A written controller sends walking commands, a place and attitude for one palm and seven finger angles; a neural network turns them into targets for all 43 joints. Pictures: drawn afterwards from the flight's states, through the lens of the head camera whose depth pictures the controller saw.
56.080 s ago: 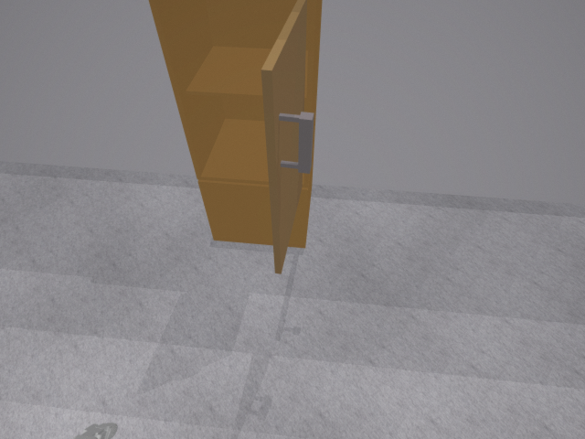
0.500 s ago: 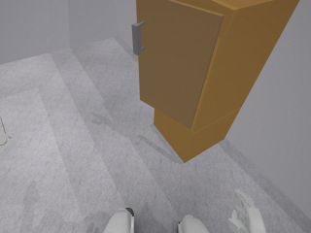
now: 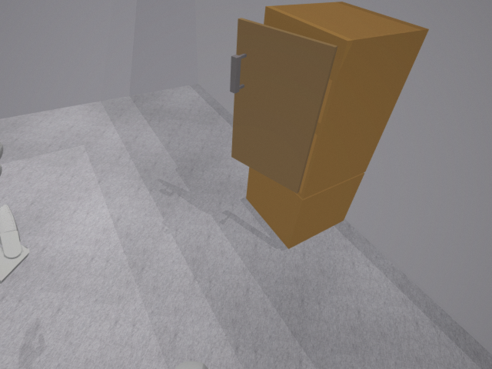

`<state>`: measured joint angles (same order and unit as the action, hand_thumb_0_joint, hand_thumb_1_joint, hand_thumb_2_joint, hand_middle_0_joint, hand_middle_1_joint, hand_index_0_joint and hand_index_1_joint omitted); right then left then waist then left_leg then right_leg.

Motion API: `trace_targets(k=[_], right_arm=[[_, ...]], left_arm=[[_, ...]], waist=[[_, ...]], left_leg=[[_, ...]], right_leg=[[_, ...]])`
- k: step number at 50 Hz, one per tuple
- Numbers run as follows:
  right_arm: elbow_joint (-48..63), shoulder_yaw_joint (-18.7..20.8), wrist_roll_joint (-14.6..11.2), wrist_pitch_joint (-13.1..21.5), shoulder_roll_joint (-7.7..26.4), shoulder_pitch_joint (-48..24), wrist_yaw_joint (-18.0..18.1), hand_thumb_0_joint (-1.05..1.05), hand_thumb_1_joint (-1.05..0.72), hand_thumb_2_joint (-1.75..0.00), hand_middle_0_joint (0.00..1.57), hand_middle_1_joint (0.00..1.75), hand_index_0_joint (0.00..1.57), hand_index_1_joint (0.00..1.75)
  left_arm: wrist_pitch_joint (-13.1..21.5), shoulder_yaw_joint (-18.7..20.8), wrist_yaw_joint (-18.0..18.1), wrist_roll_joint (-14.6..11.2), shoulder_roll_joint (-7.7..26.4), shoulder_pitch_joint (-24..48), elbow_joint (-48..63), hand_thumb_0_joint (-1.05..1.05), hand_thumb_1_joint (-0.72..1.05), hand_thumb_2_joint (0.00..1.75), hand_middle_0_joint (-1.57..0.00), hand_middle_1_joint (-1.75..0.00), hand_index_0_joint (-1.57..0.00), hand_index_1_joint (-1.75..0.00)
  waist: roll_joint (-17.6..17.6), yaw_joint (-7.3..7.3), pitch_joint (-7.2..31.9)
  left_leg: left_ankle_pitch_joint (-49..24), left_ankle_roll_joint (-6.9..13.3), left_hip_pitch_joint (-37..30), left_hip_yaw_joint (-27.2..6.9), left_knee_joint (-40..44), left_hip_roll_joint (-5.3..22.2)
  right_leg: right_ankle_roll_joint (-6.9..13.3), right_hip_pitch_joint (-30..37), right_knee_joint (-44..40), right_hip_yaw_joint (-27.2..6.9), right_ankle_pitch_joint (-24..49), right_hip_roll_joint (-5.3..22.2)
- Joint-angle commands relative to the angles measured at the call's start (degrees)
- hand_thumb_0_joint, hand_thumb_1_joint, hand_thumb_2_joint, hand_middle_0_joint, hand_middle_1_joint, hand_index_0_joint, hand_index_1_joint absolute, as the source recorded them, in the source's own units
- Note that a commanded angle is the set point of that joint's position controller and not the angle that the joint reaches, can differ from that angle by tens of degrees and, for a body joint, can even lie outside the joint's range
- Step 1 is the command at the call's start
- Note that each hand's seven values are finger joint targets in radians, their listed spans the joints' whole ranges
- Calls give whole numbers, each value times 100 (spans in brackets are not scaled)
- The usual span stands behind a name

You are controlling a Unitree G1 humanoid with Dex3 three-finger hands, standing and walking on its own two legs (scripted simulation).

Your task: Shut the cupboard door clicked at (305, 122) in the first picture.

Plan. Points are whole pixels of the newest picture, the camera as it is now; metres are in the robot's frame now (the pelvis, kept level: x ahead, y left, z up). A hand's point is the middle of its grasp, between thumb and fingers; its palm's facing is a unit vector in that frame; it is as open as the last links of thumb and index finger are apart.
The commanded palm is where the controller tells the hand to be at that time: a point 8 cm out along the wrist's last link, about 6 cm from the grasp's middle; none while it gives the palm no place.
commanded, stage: stop stepping back and stand still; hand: left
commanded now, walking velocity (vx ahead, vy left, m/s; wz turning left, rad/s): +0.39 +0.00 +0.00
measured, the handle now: (239, 73) +1.09 +0.13 +0.04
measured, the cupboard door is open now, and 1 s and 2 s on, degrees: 19 19 19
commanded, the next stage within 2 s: let the arm hang, fingers relaxed in 1.28 s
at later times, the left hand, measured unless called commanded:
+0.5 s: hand out of the picture +0.08 +0.29 +0.19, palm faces +0.54 -0.70 -0.46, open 7.4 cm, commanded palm +0.02 +0.31 +0.18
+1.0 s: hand (12, 278) +0.16 +0.28 +0.17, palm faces +0.36 -0.75 -0.55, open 7.4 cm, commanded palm +0.09 +0.33 +0.18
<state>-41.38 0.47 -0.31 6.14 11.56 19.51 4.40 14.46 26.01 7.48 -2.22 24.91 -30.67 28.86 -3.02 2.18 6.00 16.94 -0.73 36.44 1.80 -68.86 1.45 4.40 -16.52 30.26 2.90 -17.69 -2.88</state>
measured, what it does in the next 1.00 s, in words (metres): steps on the spot: left foot, then right foot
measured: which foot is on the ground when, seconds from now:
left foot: up 0.00-0.10, down 0.12-0.40, up 0.42-0.64, down 0.66-1.00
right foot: down 0.00-0.12, up 0.14-0.42, down 0.44-1.00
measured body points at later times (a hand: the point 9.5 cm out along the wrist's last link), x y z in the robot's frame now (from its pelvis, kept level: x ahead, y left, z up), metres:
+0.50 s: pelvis -0.11 +0.01 -0.01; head -0.12 +0.01 +0.44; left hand +0.04 +0.33 +0.21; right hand +0.04 -0.21 -0.12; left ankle -0.08 +0.14 -0.69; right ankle -0.13 -0.11 -0.74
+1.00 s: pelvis -0.06 +0.03 -0.01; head -0.03 +0.02 +0.44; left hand +0.13 +0.32 +0.20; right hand +0.07 -0.20 -0.11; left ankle -0.06 +0.16 -0.72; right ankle -0.09 -0.05 -0.74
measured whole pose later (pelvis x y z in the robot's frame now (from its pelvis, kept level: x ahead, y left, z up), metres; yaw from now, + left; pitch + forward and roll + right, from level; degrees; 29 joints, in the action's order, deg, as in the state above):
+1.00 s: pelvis -0.06 +0.03 -0.01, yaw -3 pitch +2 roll +0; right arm -37.2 -0.9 -0.8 3.9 10.6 13.1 2.7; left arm 12.6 26.2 10.0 -2.2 25.6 -34.9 29.5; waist 0.7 -1.4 -1.3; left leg 21.8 -1.0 19.3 4.3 -39.3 2.7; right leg 2.8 -15.1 32.8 4.7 -19.4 -0.3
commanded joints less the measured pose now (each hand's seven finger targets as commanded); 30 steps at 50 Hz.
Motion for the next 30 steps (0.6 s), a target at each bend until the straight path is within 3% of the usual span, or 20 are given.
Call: trace_targets(k=[1, 3, 4, 5, 6, 7, 8, 10, 12, 16, 18, 19, 20, 21, 22, 23, 24, 25, 28, 30], right_arm=[[1068, 140, 9, 613, 614, -889, 261, 0, -90, -90, 20, 30, 20, 30], [1121, 140, 87, 694, 667, -791, 278, 0, -90, -90, 20, 30, 20, 30], [1165, 195, 92, 707, 774, -668, 271, 0, -90, -90, 20, 30, 20, 30], [1270, 284, 86, 698, 982, -664, 243, 0, -90, -90, 20, 30, 20, 30], [1377, 265, -13, 672, 973, -818, 184, 0, -90, -90, 20, 30, 20, 30], [1347, 296, -3, 621, 939, -1066, 153, 0, -90, -90, 20, 30, 20, 30], [1254, 313, -15, 575, 912, -1067, 43, 0, -90, -90, 20, 30, 20, 30], [1251, 320, -26, 494, 823, -1253, -68, 0, -90, -90, 20, 30, 20, 30], [1301, 318, 25, 409, 785, -1386, -55, 0, -90, -90, 20, 30, 20, 30], [1276, 249, 113, 252, 726, -1197, 53, 0, -90, -90, 20, 30, 20, 30], [1330, 232, 110, 191, 710, -1223, 88, 0, -90, -90, 20, 30, 20, 30], [1289, 238, 84, 145, 675, -1163, 74, 0, -90, -90, 20, 30, 20, 30], [1263, 255, 48, 102, 591, -1127, 32, 0, -90, -90, 20, 30, 20, 30], [1357, 231, 40, 126, 554, -1129, 22, 0, -90, -90, 20, 30, 20, 30], [1301, 196, 124, 213, 716, -1254, -36, 0, -90, -90, 20, 30, 20, 30], [1211, 205, 100, 242, 494, -1106, -68, 0, -90, -90, 20, 30, 20, 30], [1200, 327, 32, 156, 699, -1053, -37, 0, -90, -90, 20, 30, 20, 30], [1186, 295, 9, 111, 685, -1138, -18, 0, -90, -90, 20, 30, 20, 30], [1148, 191, 59, 96, 530, -1250, 118, 0, -90, -90, 20, 30, 20, 30], [1161, 201, 89, 222, 505, -1208, 205, 0, -90, -90, 20, 30, 20, 30]], left_arm=[[100, 160, 293, 38, 687, 1271, -64, 0, 90, 90, -20, -30, -20, -30], [50, 46, 371, 89, 648, 1373, 195, 0, 90, 90, -20, -30, -20, -30], [72, -8, 375, 84, 621, 1411, 307, 0, 90, 90, -20, -30, -20, -30], [112, -49, 374, 59, 550, 1428, 625, 0, 90, 90, -20, -30, -20, -30], [125, -21, 373, 71, 644, 1399, 818, 0, 90, 90, -20, -30, -20, -30], [216, 393, 322, 97, 1075, 1435, 1026, 0, 90, 90, -20, -30, -20, -30], [229, 604, 197, 103, 1293, 1068, 948, 0, 90, 90, -20, -30, -20, -30], [90, 584, 166, 143, 973, 555, 962, 0, 90, 90, -20, -30, -20, -30], [133, 702, 228, 194, 1089, 662, 1337, 0, 90, 90, -20, -30, -20, -30], [0, 653, 300, 109, 978, 527, 924, 0, 90, 90, -20, -30, -20, -30], [-122, 594, 344, 60, 939, 552, 661, 0, 90, 90, -20, -30, -20, -30], [-182, 542, 348, 80, 905, 563, 581, 0, 90, 90, -20, -30, -20, -30], [-205, 608, 350, 94, 1037, 671, 609, 0, 90, 90, -20, -30, -20, -30], [-173, 731, 380, 86, 1234, 667, 589, 0, 90, 90, -20, -30, -20, -30], [51, 919, 302, 51, 1678, 1301, 1053, 0, 90, 90, -20, -30, -20, -30], [66, 747, 364, 66, 1298, 1086, 677, 0, 90, 90, -20, -30, -20, -30], [12, 333, 305, 74, 818, 834, 552, 0, 90, 90, -20, -30, -20, -30], [33, 338, 308, 83, 807, 808, 641, 0, 90, 90, -20, -30, -20, -30], [171, 451, 401, 114, 967, 1023, 967, 0, 90, 90, -20, -30, -20, -30], [204, 506, 483, 124, 1034, 1046, 1148, 0, 90, 90, -20, -30, -20, -30]], waist=[[-632, -267, -201], [-640, -335, -4], [-228, -452, -12], [875, -491, -24], [1695, -434, -189], [1504, -407, -217], [1198, -396, -510], [1055, -351, -1061], [1589, -220, -974], [2019, -256, -672], [1694, -186, -408], [964, -152, -313], [-288, -155, -329], [-1295, -139, -514], [-765, -285, -743], [-965, -346, -364], [-722, -284, -828], [-533, -305, -928], [-643, -296, -661], [-440, -319, -437]], left_leg=[[816, 277, -1308, 536, 3111, -38], [835, 372, -2661, 924, 4391, -203], [974, 501, -3300, 609, 4842, 87], [1523, 875, -3946, -921, 5414, 1060], [1738, 1190, -4217, -2199, 5713, 2154], [2102, 1503, -3317, -2360, 6001, 2530], [2874, 1384, -2299, -2353, 6271, 2415], [2990, 1165, -1163, -1564, 6315, 2151], [2960, 849, -586, -793, 6311, 1844], [2667, 548, -388, 75, 6065, 1489], [2580, 415, -412, 207, 5012, 1282], [2316, 336, -255, 462, 3867, 931], [1667, 252, 67, 726, 1944, 429], [1345, 151, 958, 296, 404, -25], [795, -32, 878, -57, -364, 194], [1099, -32, 815, -442, -133, 400], [478, -28, 728, -312, -176, 263], [349, -3, 442, -339, 166, 377], [387, 127, -1291, 184, 2182, 306], [90, 151, -2417, 657, 3473, -27]], right_leg=[[193, -81, -1677, -1744, -1939, 1454], [98, -399, -1174, -1264, -2007, 1060], [-49, -801, -355, -1110, -1745, 829], [-322, -1705, 1064, -719, -1332, 340], [-591, -2675, 2540, 57, -975, 142], [-643, -2495, 3664, -253, -716, 379], [-494, -2371, 4062, -413, -348, 484], [-458, -1949, 4018, -294, 169, 635], [-419, -1128, 3327, 108, 187, 547], [-312, 545, 1586, 1004, -590, 41], [-202, 1286, 542, 1004, -977, -64], [-56, 1544, -105, 597, -1126, 113], [436, 1289, -964, -1223, -1617, 999], [1070, 1169, -1885, -3691, -1576, 2265], [1289, 514, -1887, -3792, -241, 2495], [1232, 495, -1836, -3860, -2134, 2625], [1045, 215, -1928, -3436, -2091, 2176], [964, -34, -1842, -2974, -1629, 2110], [552, -543, -1429, -1380, -1121, 1698], [368, -588, -1033, -964, -1248, 1398]])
